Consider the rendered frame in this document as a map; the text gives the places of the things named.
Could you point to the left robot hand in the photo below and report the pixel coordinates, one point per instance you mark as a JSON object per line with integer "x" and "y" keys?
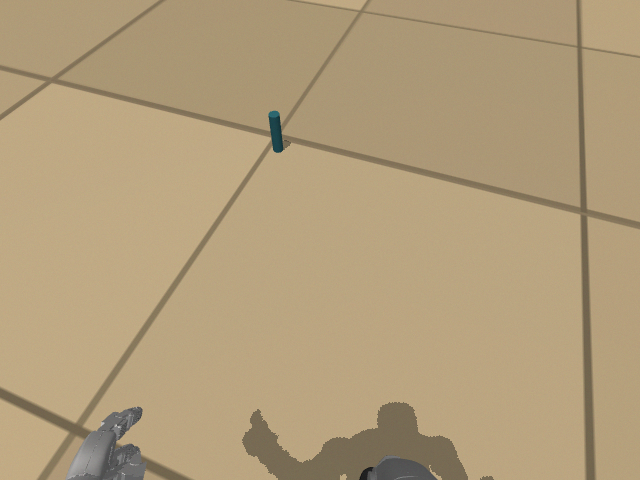
{"x": 97, "y": 456}

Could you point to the can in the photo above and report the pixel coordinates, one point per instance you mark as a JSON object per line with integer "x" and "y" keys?
{"x": 276, "y": 134}

